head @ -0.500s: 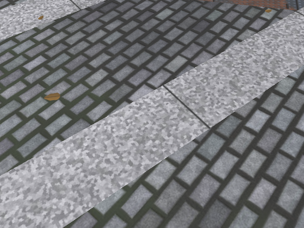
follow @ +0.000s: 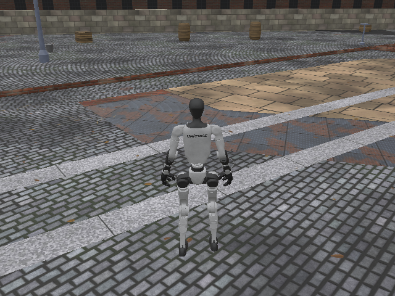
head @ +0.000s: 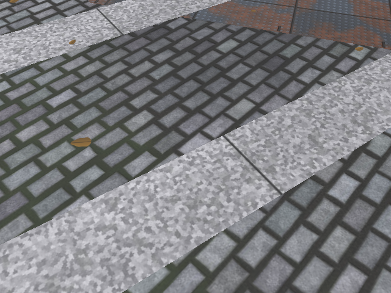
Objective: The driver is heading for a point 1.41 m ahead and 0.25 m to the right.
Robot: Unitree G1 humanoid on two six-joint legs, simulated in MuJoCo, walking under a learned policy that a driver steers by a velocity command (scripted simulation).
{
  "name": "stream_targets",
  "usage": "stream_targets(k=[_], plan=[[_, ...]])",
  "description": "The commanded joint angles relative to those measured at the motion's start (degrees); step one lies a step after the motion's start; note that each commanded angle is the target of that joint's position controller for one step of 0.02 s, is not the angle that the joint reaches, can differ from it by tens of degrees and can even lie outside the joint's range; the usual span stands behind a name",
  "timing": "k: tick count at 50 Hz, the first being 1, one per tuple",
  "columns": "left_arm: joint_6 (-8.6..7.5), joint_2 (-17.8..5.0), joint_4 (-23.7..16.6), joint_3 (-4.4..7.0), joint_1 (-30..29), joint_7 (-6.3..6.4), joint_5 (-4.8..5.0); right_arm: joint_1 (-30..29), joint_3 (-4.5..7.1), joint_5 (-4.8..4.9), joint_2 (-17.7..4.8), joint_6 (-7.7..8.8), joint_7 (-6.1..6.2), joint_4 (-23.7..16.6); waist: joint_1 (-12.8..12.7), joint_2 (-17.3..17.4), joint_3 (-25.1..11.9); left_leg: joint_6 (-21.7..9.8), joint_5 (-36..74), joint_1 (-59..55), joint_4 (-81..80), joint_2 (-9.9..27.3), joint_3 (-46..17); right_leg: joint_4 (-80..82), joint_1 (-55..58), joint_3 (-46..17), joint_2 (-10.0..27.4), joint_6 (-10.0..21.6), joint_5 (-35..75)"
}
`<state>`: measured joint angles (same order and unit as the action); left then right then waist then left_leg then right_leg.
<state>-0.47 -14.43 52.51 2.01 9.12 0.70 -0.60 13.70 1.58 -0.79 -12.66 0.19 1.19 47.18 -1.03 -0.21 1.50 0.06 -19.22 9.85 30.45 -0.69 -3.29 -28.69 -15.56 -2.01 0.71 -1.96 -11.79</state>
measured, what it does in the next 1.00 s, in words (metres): walks ahead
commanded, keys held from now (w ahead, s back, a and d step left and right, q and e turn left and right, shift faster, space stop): no key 0.42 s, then w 0.58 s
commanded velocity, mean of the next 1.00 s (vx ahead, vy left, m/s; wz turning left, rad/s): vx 0.18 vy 0.00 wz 0.01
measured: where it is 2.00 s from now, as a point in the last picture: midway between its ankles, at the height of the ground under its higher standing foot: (209, 218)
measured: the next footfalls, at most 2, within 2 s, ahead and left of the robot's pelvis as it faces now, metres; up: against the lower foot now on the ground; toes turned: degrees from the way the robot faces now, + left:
left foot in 1.16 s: +0.47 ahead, +0.10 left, +0.00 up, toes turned +1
right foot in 1.70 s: +0.78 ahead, -0.15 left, +0.00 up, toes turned -4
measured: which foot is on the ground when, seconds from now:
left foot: down 0.00-0.68, up 0.70-1.00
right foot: down 0.00-1.00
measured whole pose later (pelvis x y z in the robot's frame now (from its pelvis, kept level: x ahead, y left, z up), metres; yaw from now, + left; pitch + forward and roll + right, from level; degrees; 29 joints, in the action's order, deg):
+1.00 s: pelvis +0.18 -0.04 +0.01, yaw -1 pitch +1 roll +0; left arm -4.7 -11.4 62.6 0.8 25.0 0.3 -0.1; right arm 3.8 3.2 1.4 -15.2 4.4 -0.8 49.9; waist -4.9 1.8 0.7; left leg -0.3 -0.7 36.9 40.1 5.6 0.2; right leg -9.3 5.0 1.9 -2.5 2.7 -15.2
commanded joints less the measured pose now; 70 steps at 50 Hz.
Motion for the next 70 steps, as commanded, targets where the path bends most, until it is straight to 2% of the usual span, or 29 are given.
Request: stream_targets(k=[1,21,23,24,26,28,30,32,33,34,35,36,37,40,43,47,51,54,56,57,58,59,60,61,62,63,64,66,70], plan=[[-0.36,-5.93,-1.18,1.35,-1.28,0.43,0.21,0.94,1.70,0.19,-7.25,0.83,0.24,-1.81,0.31,1.14,-1.16,-1.68,10.36,5.33,-7.37,3.41,-3.28,2.16,6.00,-1.39,1.49,1.12,9.21],[1.02,-5.86,7.33,1.49,-0.96,1.78,0.59,3.20,0.81,0.46,-6.38,0.96,0.44,6.64,0.29,0.86,-0.38,-1.29,13.17,3.81,-8.62,1.94,-0.95,2.84,7.49,-1.01,1.26,1.16,10.22],[1.19,-4.88,8.29,1.27,-0.16,1.82,0.78,4.76,1.01,0.78,-6.97,0.69,0.68,7.95,0.65,2.50,-0.32,-2.53,-2.63,4.09,-11.03,1.81,-1.78,0.73,6.08,1.85,-1.36,1.21,-2.88],[1.08,-4.87,8.13,1.35,-0.82,1.80,1.04,4.73,1.57,1.13,-8.78,0.52,0.86,7.80,1.25,4.73,1.61,-4.47,-14.22,4.94,-13.11,3.27,-4.70,-2.72,2.48,3.95,-3.27,1.33,-11.18],[-0.36,-4.59,6.05,1.23,-4.37,1.26,1.34,6.30,2.64,1.73,-12.23,0.98,1.02,7.65,3.05,10.30,6.74,-9.90,-28.26,5.07,-20.03,12.13,-17.12,-11.76,-7.33,5.12,-3.09,2.07,-13.80],[-2.36,-4.37,4.97,1.22,-5.21,0.23,2.08,6.06,3.00,1.87,-12.28,2.22,1.08,7.66,2.92,11.09,10.20,-13.44,-24.81,4.07,-22.37,17.87,-23.64,-17.62,-13.38,1.91,0.99,3.99,-13.95],[-3.99,-4.09,5.02,1.21,-3.63,-0.81,2.59,4.34,2.87,2.37,-10.89,2.89,0.78,7.16,1.36,9.28,10.05,-12.12,-16.53,1.11,-19.95,17.06,-19.84,-11.95,-13.05,1.74,2.64,5.67,-15.33],[-4.71,-4.12,8.98,1.95,5.13,-1.28,2.46,0.98,2.77,2.84,-10.58,2.68,0.40,6.26,-2.94,6.90,5.99,-8.65,-8.59,8.12,-14.53,11.21,-10.92,0.03,5.73,6.09,-1.18,5.31,-3.68],[-4.58,-5.13,11.20,2.67,10.69,-1.30,1.99,0.26,2.45,2.45,-9.81,2.83,0.29,5.67,-4.87,4.48,3.38,-7.12,-1.53,12.01,-8.17,7.98,-6.98,1.20,14.29,4.54,-1.78,4.82,-1.22],[-4.59,-8.97,12.28,3.70,17.93,-1.05,1.66,-0.90,1.32,1.62,-6.24,3.24,0.04,4.60,-7.36,-7.29,-0.16,-3.35,1.57,18.13,11.04,1.96,0.79,8.61,21.80,-11.08,8.30,7.98,-6.52],[-5.02,-14.44,13.11,4.42,23.86,-1.80,1.39,0.01,1.07,2.20,-4.06,4.15,0.38,2.26,-7.28,-20.50,-3.74,-1.21,-12.73,29.29,26.88,-4.24,2.18,18.98,27.74,-37.37,20.10,16.86,-15.92],[-5.87,-10.10,11.90,2.77,18.35,-1.98,0.96,-0.19,1.80,3.64,-7.20,4.91,0.27,2.51,-4.40,-11.82,0.24,-2.34,-12.80,33.73,36.54,-0.33,-3.24,19.71,23.93,-39.69,22.04,18.03,-21.66],[-6.37,-7.20,9.97,1.94,13.51,-1.99,1.13,-0.84,1.97,4.19,-7.82,5.56,-0.29,2.62,-2.80,-7.71,4.15,-3.92,-6.59,36.18,38.67,2.59,-3.83,19.62,20.67,-32.60,19.99,16.13,-21.13],[-6.17,-4.31,7.97,0.53,10.07,-2.21,0.76,-1.86,2.91,2.39,-8.27,5.92,-0.84,3.36,-0.91,-4.37,4.36,-4.34,6.00,33.02,32.42,7.31,-0.74,20.88,17.08,-16.19,13.42,11.40,-4.23],[-5.44,-5.24,8.78,0.28,14.42,-1.24,0.52,-4.71,2.72,1.94,-5.99,5.17,-1.49,2.49,-1.54,-4.35,3.55,-1.80,10.25,32.90,26.61,7.41,2.26,21.43,17.55,-9.22,11.54,12.08,10.32],[-4.67,-7.11,7.91,0.42,15.39,-0.05,0.34,-13.99,1.64,2.02,-3.83,4.98,-1.82,-1.08,-3.00,-3.73,5.14,0.15,18.15,30.77,11.85,6.00,4.35,23.43,13.79,-4.17,10.17,12.02,14.16],[-4.44,-7.20,8.62,0.71,18.91,0.25,1.11,-20.44,1.07,2.46,-4.07,5.21,-2.88,-3.26,-4.09,-4.02,7.38,-0.74,22.97,27.09,3.11,4.23,5.40,24.57,14.20,-2.05,11.34,12.17,13.77],[-3.92,-7.85,8.61,1.35,18.77,0.39,1.52,-21.72,1.29,2.59,-5.45,5.68,-3.79,-4.49,-2.27,-4.20,6.85,-3.06,20.50,25.97,-0.36,3.68,4.59,21.20,20.17,-1.23,13.77,11.22,20.92],[-3.38,-9.41,7.82,2.02,17.17,0.42,1.21,-16.63,2.49,2.45,-8.10,5.82,-3.84,-3.53,1.49,-6.06,1.89,-4.98,16.86,17.42,-0.20,0.91,6.18,13.74,22.99,-0.34,14.22,10.01,39.53],[-2.83,-9.47,7.42,2.09,16.24,0.41,0.86,-9.02,3.69,2.48,-10.10,5.69,-3.54,-1.39,5.62,-6.73,-3.11,-6.45,15.79,7.80,-0.02,-1.06,7.53,4.62,22.25,1.08,12.81,8.98,48.58],[-2.50,-8.59,6.64,1.66,15.66,0.38,0.45,1.33,4.95,2.55,-12.46,5.38,-2.98,1.65,10.25,-6.20,-9.24,-8.42,15.95,-7.20,0.59,0.45,5.71,-8.16,15.02,2.40,10.32,7.24,46.19],[-3.07,-2.69,5.25,-0.07,21.18,-0.27,-0.05,10.14,6.16,0.94,-17.66,5.21,-2.54,3.50,9.00,4.60,-19.17,-16.08,8.47,-31.29,0.60,15.38,-16.36,-30.32,-6.75,3.89,3.42,4.33,23.13],[-4.66,0.72,6.23,-1.21,22.93,-0.74,0.95,11.87,5.42,1.41,-15.57,4.90,-2.78,4.55,8.03,14.17,-26.46,-21.48,-3.17,-37.22,-11.89,23.99,-40.70,-45.82,-17.87,-1.60,-4.79,2.94,-18.69],[-6.19,-5.43,4.37,0.47,16.88,-1.06,2.66,6.98,4.06,1.90,-11.81,5.19,-2.96,4.31,8.00,10.51,-17.27,-18.03,-7.24,-29.77,-15.04,21.45,-37.01,-51.18,-24.07,-6.00,-1.13,4.60,-18.24],[-6.99,-7.50,2.32,0.98,11.35,-0.99,3.80,1.54,3.39,1.67,-9.67,5.47,-2.84,3.17,6.42,7.53,-9.42,-15.76,-3.78,-20.23,-16.30,19.64,-27.84,-50.61,-25.48,-4.06,1.88,5.65,-13.66],[-7.13,-7.14,1.82,1.16,9.05,-0.55,3.34,-2.76,2.82,1.13,-8.17,5.97,-3.12,2.75,4.16,2.61,-4.60,-14.56,3.37,-10.46,-18.33,17.51,-20.65,-46.49,-23.11,-2.88,4.74,5.71,-8.62],[-6.53,-6.85,2.03,1.75,9.35,-0.09,2.36,-4.99,2.28,0.51,-6.42,6.47,-3.33,2.62,1.91,2.53,-3.02,-13.34,8.13,-4.46,-19.83,15.19,-15.44,-42.80,-19.35,-2.91,6.84,5.74,-5.56],[-4.97,-3.78,2.50,1.52,12.17,0.05,1.83,-5.45,2.10,0.44,-5.92,6.71,-3.67,3.48,-0.48,4.06,-2.05,-13.79,11.02,1.86,-22.53,13.43,-10.87,-39.15,-14.54,-2.90,8.20,5.09,-4.49],[-3.89,-4.45,-0.82,1.98,4.69,0.36,1.03,-1.10,2.62,0.58,-9.10,6.82,-2.27,5.61,0.09,2.62,1.72,-14.67,14.24,3.39,-25.91,12.92,-6.31,-28.12,-21.34,-1.65,9.29,2.66,3.78]])
Keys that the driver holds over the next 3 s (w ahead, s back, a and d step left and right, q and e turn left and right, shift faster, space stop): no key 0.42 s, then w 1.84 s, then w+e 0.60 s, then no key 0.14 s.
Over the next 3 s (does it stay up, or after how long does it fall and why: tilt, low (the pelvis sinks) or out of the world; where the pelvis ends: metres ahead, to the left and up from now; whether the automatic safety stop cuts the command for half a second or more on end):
stays up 1.31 -0.09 0.00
